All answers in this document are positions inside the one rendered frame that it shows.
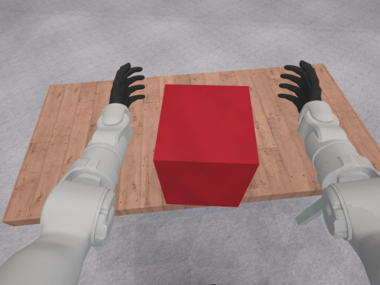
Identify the robot left upper arm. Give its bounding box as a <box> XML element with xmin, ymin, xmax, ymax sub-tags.
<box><xmin>0</xmin><ymin>180</ymin><xmax>116</xmax><ymax>285</ymax></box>

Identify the carton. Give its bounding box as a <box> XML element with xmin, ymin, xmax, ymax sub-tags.
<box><xmin>153</xmin><ymin>84</ymin><xmax>259</xmax><ymax>207</ymax></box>

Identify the robot right hand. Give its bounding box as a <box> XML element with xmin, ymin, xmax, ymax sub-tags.
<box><xmin>278</xmin><ymin>60</ymin><xmax>322</xmax><ymax>114</ymax></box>

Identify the table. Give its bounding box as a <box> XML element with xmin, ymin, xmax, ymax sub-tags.
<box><xmin>2</xmin><ymin>64</ymin><xmax>380</xmax><ymax>247</ymax></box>

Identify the robot left hand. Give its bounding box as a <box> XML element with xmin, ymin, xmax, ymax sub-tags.
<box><xmin>109</xmin><ymin>63</ymin><xmax>145</xmax><ymax>108</ymax></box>

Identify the robot right forearm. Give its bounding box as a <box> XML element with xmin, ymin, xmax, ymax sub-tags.
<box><xmin>297</xmin><ymin>100</ymin><xmax>380</xmax><ymax>190</ymax></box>

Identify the robot left forearm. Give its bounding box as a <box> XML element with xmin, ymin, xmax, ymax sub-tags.
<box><xmin>40</xmin><ymin>103</ymin><xmax>132</xmax><ymax>232</ymax></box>

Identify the robot right upper arm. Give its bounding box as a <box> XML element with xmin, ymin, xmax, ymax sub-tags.
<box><xmin>322</xmin><ymin>178</ymin><xmax>380</xmax><ymax>285</ymax></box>

